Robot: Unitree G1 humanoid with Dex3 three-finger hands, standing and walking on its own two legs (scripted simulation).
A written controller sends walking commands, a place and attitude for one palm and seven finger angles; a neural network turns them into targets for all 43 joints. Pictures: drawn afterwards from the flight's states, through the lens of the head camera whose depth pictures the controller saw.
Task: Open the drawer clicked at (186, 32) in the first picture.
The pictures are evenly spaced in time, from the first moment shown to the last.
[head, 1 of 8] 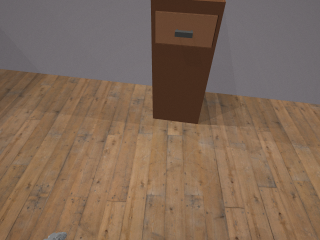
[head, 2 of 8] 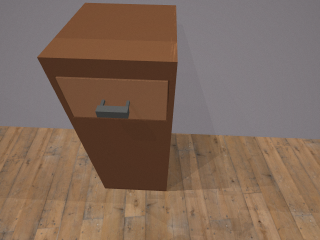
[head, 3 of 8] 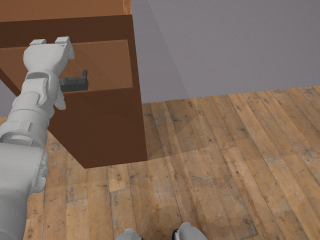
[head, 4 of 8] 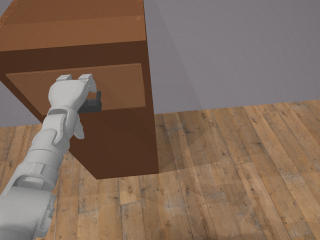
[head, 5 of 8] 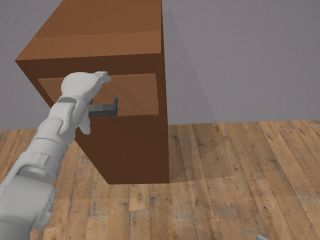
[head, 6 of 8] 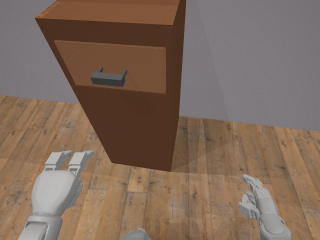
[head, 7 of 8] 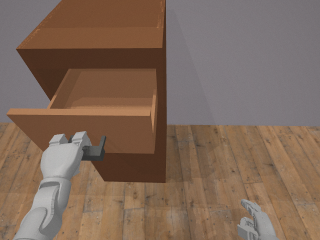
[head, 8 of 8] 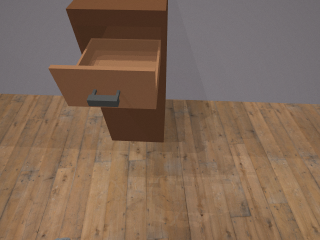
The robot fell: no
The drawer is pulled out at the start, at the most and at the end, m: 0.00 0.30 0.30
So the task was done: yes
